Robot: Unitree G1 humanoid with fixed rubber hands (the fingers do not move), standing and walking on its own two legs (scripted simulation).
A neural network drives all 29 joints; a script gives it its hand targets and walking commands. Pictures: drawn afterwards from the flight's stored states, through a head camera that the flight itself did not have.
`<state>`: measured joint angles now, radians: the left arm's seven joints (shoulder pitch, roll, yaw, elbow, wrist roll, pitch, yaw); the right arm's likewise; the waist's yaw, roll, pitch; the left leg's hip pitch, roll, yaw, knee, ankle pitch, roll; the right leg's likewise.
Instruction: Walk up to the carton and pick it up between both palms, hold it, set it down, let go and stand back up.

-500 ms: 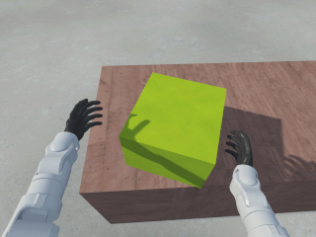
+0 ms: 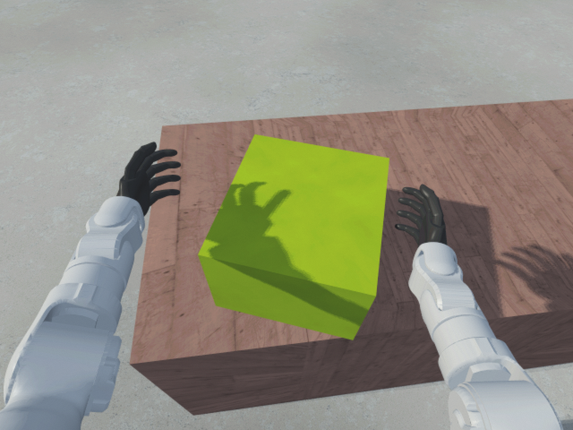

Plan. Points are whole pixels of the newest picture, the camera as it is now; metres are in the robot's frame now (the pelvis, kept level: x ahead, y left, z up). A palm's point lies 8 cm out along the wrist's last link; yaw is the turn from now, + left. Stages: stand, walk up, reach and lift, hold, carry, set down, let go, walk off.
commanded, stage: reach and lift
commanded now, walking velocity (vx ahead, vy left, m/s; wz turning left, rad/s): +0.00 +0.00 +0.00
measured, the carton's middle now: (301, 232) +0.47 -0.10 -0.08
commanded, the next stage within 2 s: none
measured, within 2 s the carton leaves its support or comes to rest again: neither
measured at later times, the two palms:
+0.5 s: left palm (155, 168) +0.49 +0.13 +0.10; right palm (433, 219) +0.36 -0.27 +0.05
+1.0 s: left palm (171, 206) +0.49 +0.13 +0.02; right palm (429, 252) +0.35 -0.28 -0.02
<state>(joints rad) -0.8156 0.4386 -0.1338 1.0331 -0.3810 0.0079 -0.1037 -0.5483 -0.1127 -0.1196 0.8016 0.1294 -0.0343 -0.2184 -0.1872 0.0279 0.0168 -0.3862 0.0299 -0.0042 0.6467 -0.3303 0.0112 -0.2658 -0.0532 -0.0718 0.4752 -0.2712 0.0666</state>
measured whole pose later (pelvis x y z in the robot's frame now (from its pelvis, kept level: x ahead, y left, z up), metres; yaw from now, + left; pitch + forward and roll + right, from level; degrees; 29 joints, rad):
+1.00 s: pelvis -0.01 -0.02 -0.02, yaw -1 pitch +24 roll -2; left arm -1.04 0.44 -0.19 1.46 -0.37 -0.32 -0.11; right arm -0.76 -0.13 -0.12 1.23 0.17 -0.35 -0.18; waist -0.23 0.04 -0.17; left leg -0.85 0.03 -0.01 0.73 -0.30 0.00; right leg -0.77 -0.05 -0.07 0.66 -0.30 0.05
